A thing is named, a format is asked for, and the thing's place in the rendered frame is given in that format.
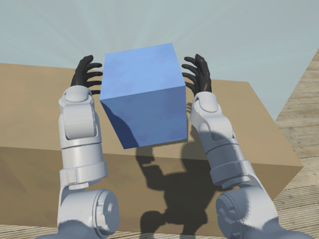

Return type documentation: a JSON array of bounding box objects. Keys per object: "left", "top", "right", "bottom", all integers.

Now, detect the left robot hand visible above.
[{"left": 71, "top": 55, "right": 103, "bottom": 95}]

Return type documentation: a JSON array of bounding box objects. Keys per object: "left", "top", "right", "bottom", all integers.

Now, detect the left robot upper arm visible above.
[{"left": 35, "top": 188, "right": 120, "bottom": 239}]

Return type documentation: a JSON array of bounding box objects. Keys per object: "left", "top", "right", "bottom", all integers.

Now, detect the carton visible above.
[{"left": 99, "top": 43, "right": 187, "bottom": 149}]

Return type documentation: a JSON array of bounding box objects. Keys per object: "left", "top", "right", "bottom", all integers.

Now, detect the robot left forearm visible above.
[{"left": 57, "top": 85, "right": 108, "bottom": 219}]

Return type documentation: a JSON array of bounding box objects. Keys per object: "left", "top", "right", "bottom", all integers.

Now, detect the robot right forearm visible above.
[{"left": 189, "top": 92, "right": 279, "bottom": 219}]

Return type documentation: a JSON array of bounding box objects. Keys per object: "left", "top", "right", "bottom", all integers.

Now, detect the right robot upper arm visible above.
[{"left": 216, "top": 186, "right": 315, "bottom": 239}]

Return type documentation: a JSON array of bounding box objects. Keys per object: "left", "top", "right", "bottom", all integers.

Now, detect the right robot hand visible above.
[{"left": 182, "top": 54, "right": 212, "bottom": 97}]

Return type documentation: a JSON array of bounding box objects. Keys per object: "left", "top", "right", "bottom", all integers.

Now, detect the pedestal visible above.
[{"left": 0, "top": 63, "right": 304, "bottom": 237}]

